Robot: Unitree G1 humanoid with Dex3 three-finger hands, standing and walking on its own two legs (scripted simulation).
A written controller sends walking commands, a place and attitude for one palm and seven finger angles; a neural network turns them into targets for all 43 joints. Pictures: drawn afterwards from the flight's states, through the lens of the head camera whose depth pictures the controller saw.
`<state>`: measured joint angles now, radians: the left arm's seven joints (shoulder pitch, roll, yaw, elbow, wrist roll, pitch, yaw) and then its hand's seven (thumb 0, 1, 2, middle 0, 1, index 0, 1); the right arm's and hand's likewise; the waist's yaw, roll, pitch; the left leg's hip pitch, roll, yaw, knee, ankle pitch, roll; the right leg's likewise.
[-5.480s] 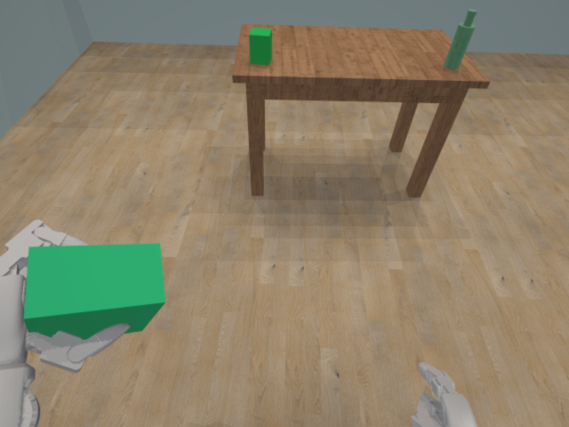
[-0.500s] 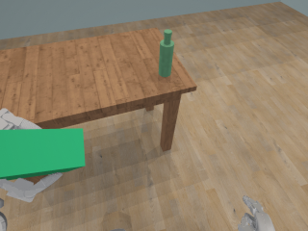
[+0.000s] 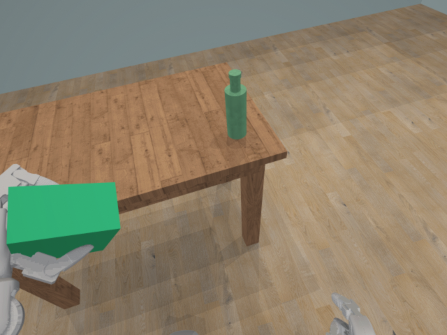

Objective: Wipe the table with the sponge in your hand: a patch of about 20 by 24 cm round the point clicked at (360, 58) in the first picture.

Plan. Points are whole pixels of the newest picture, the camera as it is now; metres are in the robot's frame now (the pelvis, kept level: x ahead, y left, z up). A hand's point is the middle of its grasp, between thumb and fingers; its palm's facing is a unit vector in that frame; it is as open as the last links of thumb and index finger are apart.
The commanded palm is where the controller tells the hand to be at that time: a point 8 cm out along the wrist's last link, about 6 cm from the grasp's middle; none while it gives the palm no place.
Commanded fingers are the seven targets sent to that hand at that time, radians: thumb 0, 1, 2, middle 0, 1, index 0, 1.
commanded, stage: take the last steps up to it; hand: left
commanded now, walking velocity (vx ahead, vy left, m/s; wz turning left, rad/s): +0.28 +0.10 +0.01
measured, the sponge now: (79, 222) +0.23 +0.22 +0.15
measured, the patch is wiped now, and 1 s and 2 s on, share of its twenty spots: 0.00 0.00 0.00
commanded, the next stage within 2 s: come to a stop and stand still in 0.78 s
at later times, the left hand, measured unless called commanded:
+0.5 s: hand (66, 163) +0.33 +0.27 +0.17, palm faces +0.41 -0.82 -0.40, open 10.6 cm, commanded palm +0.26 +0.30 +0.19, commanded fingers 0.00 0.10 1.30 -1.20 -1.60 -1.20 -1.60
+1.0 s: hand (103, 148) +0.36 +0.23 +0.16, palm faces +0.31 -0.84 -0.44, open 10.6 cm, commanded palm +0.30 +0.29 +0.19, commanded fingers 0.00 0.10 1.30 -1.20 -1.60 -1.20 -1.60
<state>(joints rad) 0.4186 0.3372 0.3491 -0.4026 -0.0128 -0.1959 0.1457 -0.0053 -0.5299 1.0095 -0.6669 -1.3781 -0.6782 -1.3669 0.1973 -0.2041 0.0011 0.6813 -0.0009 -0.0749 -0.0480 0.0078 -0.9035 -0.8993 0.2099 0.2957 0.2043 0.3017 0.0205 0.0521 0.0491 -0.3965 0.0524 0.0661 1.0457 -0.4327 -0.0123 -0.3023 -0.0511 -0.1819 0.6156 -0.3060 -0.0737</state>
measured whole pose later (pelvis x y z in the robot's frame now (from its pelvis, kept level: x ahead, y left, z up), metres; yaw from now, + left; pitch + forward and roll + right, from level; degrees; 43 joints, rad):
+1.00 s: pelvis +0.14 +0.01 +0.02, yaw +0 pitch +0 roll +3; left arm 0.50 0.34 0.30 -0.50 -0.01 -0.21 0.16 -0.01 -0.53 1.01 -0.67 -1.38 -0.68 -1.37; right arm 0.16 -0.28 -0.04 0.61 -0.01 -0.07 -0.06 0.01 -0.91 -0.90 0.20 0.29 0.20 0.30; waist -0.02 -0.03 0.09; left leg -0.39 0.04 0.08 0.72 -0.31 -0.01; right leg -0.21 -0.06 -0.12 0.47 -0.26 -0.03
